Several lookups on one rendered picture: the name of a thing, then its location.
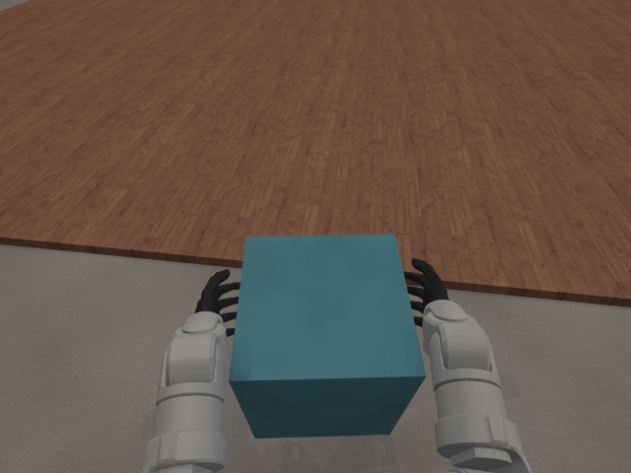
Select carton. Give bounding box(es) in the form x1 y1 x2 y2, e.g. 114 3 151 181
229 235 426 439

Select right robot forearm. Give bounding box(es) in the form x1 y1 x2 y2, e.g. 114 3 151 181
422 300 532 473

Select robot left hand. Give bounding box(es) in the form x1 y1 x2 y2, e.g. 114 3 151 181
195 269 241 337

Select left robot forearm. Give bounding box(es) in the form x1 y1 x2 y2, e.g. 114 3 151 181
140 311 228 473

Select robot right hand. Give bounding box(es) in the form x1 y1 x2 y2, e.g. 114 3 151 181
403 258 449 327

